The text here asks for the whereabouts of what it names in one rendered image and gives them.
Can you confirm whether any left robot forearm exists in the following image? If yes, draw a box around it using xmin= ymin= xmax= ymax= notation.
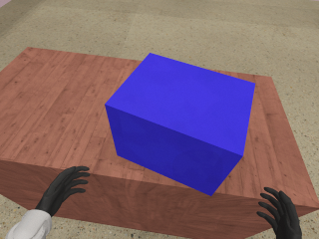
xmin=5 ymin=209 xmax=52 ymax=239

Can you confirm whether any robot left hand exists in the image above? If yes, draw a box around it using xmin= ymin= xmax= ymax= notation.
xmin=35 ymin=165 xmax=91 ymax=217

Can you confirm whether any robot right hand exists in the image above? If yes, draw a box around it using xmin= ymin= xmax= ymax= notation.
xmin=256 ymin=186 xmax=302 ymax=239

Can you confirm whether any carton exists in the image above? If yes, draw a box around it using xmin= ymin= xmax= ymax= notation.
xmin=105 ymin=53 xmax=255 ymax=196

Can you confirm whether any pedestal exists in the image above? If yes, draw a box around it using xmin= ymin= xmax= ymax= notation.
xmin=0 ymin=47 xmax=319 ymax=239

